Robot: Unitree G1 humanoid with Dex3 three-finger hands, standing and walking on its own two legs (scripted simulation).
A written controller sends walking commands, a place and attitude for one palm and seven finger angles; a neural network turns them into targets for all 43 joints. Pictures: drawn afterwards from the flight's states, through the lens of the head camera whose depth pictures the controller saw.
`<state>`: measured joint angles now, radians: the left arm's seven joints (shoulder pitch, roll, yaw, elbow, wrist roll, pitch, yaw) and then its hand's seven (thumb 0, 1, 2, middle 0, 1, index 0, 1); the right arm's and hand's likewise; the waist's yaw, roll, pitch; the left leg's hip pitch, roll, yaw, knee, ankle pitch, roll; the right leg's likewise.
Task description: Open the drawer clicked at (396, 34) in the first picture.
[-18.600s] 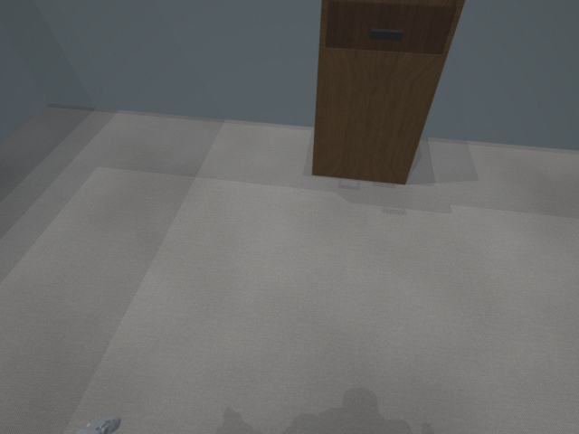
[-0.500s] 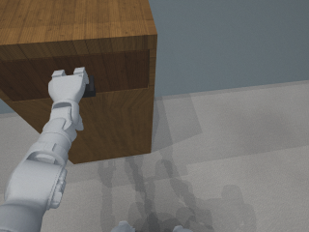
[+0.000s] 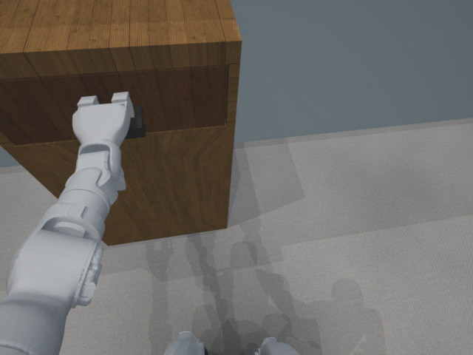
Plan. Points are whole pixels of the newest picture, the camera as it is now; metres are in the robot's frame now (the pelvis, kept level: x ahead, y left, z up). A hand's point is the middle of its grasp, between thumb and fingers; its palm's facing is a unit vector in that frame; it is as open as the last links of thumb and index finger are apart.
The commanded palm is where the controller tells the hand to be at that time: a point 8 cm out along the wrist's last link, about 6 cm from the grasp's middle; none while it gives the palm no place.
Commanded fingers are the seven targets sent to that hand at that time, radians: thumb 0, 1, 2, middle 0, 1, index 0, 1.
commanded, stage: lower the fingers behind the handle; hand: left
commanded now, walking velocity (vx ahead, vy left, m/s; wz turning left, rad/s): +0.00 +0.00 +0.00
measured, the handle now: (112, 120) +0.54 +0.20 +0.03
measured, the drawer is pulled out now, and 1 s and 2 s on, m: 0.00 0.00 0.03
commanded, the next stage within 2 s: close the thumb around the handle in 0.04 s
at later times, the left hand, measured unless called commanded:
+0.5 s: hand (118, 145) +0.50 +0.19 +0.01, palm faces -0.06 -0.04 -1.00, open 10.4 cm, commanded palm +0.48 +0.18 +0.07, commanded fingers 0.00 0.56 0.76 -0.38 -1.31 -0.38 -1.31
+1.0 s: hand (118, 147) +0.49 +0.19 +0.01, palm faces -0.07 -0.04 -1.00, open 5.9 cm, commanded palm +0.47 +0.19 +0.07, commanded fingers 0.00 0.90 0.90 -0.40 -1.35 -0.40 -1.35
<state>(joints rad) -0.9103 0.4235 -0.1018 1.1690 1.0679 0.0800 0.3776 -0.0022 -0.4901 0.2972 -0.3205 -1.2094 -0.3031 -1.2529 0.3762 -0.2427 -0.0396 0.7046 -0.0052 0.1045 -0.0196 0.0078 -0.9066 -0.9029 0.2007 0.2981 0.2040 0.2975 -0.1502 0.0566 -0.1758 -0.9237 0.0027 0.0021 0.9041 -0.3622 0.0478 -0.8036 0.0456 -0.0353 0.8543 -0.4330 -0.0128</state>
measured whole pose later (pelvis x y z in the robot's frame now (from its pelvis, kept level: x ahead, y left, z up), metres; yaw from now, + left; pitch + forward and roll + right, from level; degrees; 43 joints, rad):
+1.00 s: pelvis +0.03 -0.01 +0.01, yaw +0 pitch +21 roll -2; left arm -0.75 0.40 -0.07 1.05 1.07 0.05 0.38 0.00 0.66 0.76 -0.34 -1.34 -0.40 -1.34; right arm 0.35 -0.24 -0.06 0.71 -0.01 0.13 -0.01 0.01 -0.91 -0.90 0.20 0.30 0.20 0.30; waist -0.12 0.06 -0.18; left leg -0.83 0.01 0.01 0.85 -0.39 0.03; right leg -0.72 0.05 -0.02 0.80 -0.45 -0.03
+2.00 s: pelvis +0.03 -0.01 +0.01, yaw -2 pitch +19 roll -1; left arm -0.58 0.38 -0.05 0.89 1.05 0.06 0.37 0.00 0.66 0.77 -0.30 -1.35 -0.39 -1.35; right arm 0.37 -0.24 -0.08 0.71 0.00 0.14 0.00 0.01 -0.91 -0.90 0.20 0.30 0.20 0.30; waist -0.10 0.07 -0.18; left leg -0.77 0.01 0.04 0.82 -0.38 0.04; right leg -0.67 0.06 0.01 0.78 -0.44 -0.02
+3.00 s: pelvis +0.03 -0.01 +0.02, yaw +1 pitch +14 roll +0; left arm -0.37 0.28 -0.18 0.67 1.05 0.14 0.38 -0.01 0.64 0.81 -0.33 -1.35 -0.42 -1.35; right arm 0.20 -0.23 -0.06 0.67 0.01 0.13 -0.03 0.01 -0.91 -0.90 0.20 0.30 0.20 0.30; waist -0.02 0.06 -0.16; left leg -0.66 -0.01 0.01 0.79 -0.37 0.03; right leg -0.56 0.03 -0.02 0.77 -0.46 -0.03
